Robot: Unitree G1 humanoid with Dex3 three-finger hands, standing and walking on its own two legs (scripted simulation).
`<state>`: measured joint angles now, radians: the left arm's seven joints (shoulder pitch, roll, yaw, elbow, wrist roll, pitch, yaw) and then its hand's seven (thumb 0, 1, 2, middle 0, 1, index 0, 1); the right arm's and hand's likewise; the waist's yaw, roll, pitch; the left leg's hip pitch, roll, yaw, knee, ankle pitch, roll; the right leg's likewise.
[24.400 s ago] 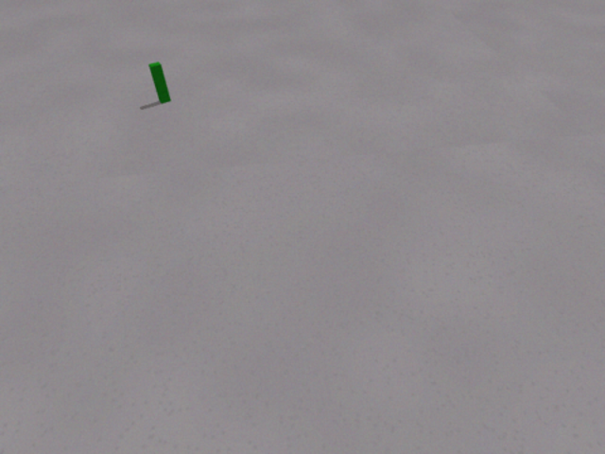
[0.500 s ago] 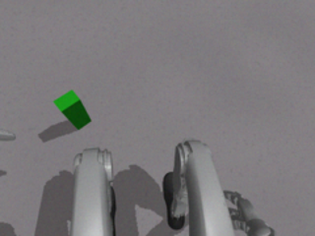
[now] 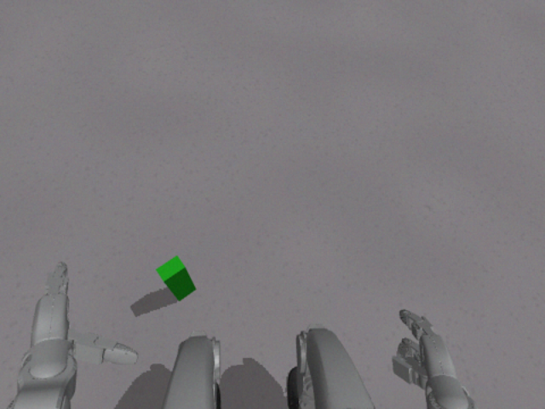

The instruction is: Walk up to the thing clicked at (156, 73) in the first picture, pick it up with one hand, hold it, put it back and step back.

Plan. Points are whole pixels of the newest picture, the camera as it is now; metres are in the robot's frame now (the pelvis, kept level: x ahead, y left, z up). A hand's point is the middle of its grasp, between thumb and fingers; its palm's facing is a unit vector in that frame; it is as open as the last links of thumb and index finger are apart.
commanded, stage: home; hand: left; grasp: from the side
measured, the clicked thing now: (178, 280) +0.43 +0.21 -0.50
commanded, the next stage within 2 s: none
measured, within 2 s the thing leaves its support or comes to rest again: neither
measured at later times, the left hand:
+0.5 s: hand (95, 348) +0.21 +0.19 +0.05, palm faces +0.12 -0.95 -0.29, open 17.6 cm
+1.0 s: hand (106, 349) +0.21 +0.18 +0.05, palm faces +0.11 -0.95 -0.28, open 17.6 cm
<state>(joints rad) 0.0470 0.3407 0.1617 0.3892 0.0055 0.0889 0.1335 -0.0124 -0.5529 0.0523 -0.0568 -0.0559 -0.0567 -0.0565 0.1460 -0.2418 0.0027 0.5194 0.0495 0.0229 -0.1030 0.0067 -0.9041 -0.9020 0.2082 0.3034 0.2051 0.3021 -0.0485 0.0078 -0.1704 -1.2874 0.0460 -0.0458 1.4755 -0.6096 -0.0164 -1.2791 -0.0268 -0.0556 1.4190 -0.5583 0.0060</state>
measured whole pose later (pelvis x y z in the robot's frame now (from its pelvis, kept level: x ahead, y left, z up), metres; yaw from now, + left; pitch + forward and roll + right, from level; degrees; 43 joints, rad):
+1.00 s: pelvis +0.05 -0.01 +0.11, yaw +1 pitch +8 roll -2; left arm 0.46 0.21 -0.02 -0.01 -0.02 0.26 0.14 -0.01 -0.57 0.04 -0.05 -0.05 -0.05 -0.05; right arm 0.28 -0.21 0.02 0.51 0.02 -0.11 -0.17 0.01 -0.90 -0.90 0.21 0.30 0.20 0.30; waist -0.03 0.04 -0.10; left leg -0.61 0.05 -0.03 0.95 -0.49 -0.03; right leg -0.60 -0.02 -0.06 0.91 -0.44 0.00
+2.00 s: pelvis +0.04 +0.00 +0.11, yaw +1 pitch +7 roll -2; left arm 0.46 0.20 -0.02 0.01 -0.01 0.26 0.13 -0.01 -0.57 0.04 -0.05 -0.05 -0.05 -0.05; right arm 0.28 -0.20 0.02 0.52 0.01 -0.14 -0.18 0.01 -0.91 -0.90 0.21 0.30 0.20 0.30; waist -0.02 0.03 -0.09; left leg -0.60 0.05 -0.03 0.95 -0.48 -0.02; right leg -0.59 -0.02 -0.06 0.90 -0.43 0.01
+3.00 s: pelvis +0.04 +0.00 +0.15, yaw +2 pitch -2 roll +0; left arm 0.22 0.32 0.01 0.99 0.03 0.00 0.02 0.01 0.89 0.90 -0.20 -0.30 -0.20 -0.30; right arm 0.21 -0.31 -0.03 1.01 -0.04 0.00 -0.01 0.01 -0.91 -0.90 0.21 0.30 0.20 0.30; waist 0.01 0.00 0.05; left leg -0.21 0.01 -0.01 0.54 -0.28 -0.01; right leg -0.23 -0.05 -0.05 0.54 -0.27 0.02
